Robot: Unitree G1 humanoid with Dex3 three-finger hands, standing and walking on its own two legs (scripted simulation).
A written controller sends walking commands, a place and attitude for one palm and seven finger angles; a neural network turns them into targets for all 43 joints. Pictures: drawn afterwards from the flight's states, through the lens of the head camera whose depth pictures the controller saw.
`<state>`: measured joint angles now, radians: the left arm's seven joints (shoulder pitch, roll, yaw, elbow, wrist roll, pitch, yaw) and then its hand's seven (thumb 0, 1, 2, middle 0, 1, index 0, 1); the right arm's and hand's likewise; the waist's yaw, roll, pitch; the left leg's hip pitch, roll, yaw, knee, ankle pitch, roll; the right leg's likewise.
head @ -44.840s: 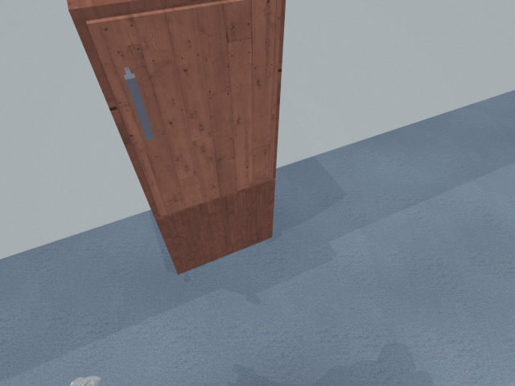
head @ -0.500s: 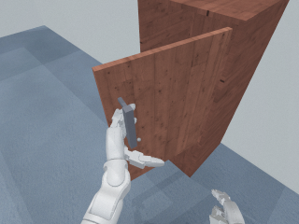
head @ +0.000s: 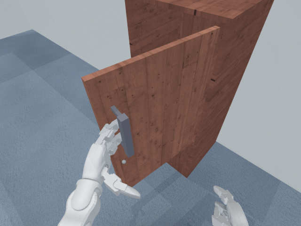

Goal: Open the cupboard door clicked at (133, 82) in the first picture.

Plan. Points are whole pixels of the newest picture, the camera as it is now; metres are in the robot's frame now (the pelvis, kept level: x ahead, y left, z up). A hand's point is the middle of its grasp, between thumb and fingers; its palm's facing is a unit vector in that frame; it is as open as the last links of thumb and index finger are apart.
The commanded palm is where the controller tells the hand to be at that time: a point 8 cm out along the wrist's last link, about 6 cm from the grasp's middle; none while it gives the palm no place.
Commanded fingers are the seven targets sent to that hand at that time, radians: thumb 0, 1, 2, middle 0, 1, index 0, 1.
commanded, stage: slide the hand sideways off the handle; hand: left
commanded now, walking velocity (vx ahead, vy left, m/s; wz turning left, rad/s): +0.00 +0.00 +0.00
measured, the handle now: (122, 132) +0.33 +0.10 +0.10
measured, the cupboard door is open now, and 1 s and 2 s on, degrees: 79 79 79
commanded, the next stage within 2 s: draw the hand back to the body in 0.62 s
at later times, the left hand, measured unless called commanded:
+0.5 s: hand (100, 177) +0.21 +0.13 +0.09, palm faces -0.02 -1.00 -0.05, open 16.2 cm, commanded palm +0.17 +0.19 +0.09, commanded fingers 0.00 -0.50 0.30 -0.15 -0.30 -0.15 -0.30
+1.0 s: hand (81, 182) +0.19 +0.16 +0.11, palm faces +0.00 -1.00 -0.09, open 16.3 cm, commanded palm +0.15 +0.22 +0.11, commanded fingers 0.00 -0.50 0.30 -0.15 -0.30 -0.15 -0.30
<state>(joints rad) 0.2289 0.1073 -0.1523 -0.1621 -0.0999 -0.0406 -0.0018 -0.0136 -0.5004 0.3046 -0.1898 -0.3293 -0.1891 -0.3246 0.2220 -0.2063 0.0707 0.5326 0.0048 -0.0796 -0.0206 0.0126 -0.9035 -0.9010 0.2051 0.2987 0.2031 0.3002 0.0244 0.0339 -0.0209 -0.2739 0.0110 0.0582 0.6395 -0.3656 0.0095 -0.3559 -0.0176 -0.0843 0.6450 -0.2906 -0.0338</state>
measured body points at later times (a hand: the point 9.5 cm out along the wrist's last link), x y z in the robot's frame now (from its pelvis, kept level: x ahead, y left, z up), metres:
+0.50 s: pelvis +0.01 -0.01 -0.01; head +0.02 -0.03 +0.44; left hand +0.20 +0.19 +0.10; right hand +0.21 -0.22 -0.08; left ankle -0.02 +0.11 -0.72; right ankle +0.03 -0.10 -0.72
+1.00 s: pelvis +0.01 +0.00 -0.01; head +0.00 -0.02 +0.44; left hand +0.18 +0.22 +0.11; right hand +0.20 -0.20 -0.07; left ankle -0.02 +0.11 -0.72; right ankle +0.03 -0.10 -0.72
